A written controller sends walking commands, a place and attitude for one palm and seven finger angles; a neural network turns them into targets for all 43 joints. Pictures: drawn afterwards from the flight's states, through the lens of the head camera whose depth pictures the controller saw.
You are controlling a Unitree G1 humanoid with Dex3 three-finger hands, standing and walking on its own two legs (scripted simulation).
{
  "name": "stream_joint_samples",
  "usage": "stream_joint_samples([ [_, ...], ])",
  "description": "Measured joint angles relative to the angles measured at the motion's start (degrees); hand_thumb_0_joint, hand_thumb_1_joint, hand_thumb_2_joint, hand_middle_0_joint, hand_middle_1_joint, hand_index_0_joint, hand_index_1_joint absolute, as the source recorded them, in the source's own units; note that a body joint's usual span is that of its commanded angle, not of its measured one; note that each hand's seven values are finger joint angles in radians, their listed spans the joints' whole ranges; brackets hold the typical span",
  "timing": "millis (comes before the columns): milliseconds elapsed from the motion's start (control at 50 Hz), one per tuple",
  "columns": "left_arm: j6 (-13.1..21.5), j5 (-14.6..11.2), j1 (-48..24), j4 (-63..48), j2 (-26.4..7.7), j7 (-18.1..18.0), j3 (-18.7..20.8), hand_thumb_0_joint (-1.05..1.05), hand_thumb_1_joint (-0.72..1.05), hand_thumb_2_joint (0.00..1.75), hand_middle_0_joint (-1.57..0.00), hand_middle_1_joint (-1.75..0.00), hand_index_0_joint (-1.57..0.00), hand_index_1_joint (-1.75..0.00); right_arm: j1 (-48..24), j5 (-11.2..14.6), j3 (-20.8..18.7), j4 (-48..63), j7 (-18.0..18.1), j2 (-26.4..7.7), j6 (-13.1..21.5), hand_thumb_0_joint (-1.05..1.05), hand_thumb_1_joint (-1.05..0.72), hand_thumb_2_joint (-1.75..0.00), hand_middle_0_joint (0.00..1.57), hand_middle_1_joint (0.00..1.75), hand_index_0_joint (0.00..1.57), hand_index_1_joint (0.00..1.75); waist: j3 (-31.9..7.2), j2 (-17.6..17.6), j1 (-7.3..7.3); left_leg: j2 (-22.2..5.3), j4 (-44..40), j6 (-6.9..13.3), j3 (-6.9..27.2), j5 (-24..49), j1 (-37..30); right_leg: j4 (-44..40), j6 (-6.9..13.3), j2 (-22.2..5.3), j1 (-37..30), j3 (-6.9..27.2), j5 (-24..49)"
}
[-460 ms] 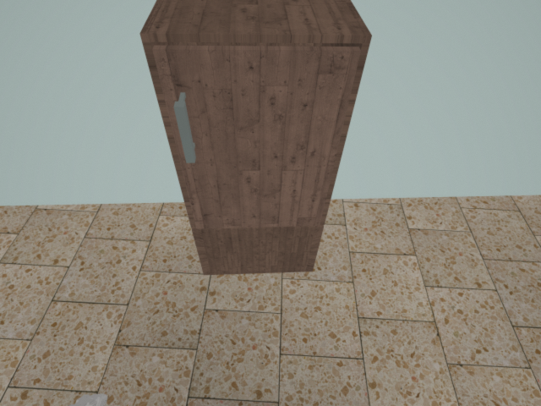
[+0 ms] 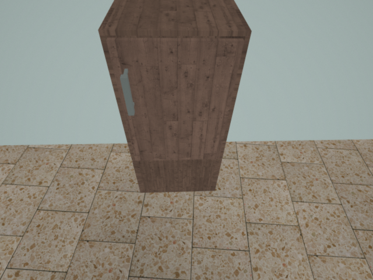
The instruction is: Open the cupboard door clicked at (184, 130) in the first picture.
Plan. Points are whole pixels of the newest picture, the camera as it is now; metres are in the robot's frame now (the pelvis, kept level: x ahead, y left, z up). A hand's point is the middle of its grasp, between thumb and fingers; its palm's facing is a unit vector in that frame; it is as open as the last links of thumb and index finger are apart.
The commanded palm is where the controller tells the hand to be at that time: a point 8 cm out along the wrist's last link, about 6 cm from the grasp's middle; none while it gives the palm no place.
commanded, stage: stand and wait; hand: left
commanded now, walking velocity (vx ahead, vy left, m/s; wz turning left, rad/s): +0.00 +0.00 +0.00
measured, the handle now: (128, 92) +0.68 +0.25 +0.01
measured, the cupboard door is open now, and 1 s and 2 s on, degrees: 0 0 0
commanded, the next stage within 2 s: look at it before walking up in 0.42 s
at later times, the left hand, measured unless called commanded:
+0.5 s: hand out of the picture +0.06 +0.23 -0.15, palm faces -0.03 -0.95 -0.32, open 7.4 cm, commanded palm none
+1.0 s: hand out of the picture +0.06 +0.22 -0.16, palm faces -0.03 -0.95 -0.31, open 7.4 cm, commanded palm none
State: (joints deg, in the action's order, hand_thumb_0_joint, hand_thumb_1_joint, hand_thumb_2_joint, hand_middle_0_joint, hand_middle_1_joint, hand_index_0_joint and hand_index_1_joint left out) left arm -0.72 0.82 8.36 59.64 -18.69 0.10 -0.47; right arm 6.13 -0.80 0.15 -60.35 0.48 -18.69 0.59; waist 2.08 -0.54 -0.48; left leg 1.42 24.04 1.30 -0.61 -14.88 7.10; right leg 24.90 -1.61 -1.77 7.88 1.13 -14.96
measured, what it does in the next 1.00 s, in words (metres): stands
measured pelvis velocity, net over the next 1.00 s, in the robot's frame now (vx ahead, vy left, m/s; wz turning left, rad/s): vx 0.00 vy -0.02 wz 0.00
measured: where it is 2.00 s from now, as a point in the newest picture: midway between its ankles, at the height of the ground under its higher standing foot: outside the picture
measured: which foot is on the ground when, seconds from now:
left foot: down 0.00-1.00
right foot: down 0.00-1.00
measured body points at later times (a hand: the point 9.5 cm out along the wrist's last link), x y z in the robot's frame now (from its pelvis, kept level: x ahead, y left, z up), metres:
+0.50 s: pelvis -0.01 -0.01 +0.00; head -0.01 -0.01 +0.45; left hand +0.07 +0.28 -0.13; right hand +0.06 -0.30 -0.13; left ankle -0.02 +0.11 -0.74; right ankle -0.02 -0.14 -0.74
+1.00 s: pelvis +0.00 -0.02 +0.00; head +0.00 -0.02 +0.45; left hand +0.06 +0.27 -0.13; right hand +0.07 -0.31 -0.13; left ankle -0.02 +0.11 -0.74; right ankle -0.02 -0.14 -0.74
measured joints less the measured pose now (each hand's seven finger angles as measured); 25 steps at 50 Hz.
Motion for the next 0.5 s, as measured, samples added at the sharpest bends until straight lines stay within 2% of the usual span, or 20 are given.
stream_joint_samples([
  [500,0.6,-0.1,-0.6,2.5,0.2,0.1,0.0,0.01,0.9,0.9,-0.2,-0.3,-0.21,-0.3,1.2,0.1,0.2,-3.6,-0.2,0.0,-0.1,0.0,-0.9,-0.9,0.21,0.3,0.21,0.3,0.0,0.5,0.51,-1.2,-2.5,-1.2,0.2,2.3,-0.3,-2.4,1.0,1.2,-0.1,-0.2,2.3],
])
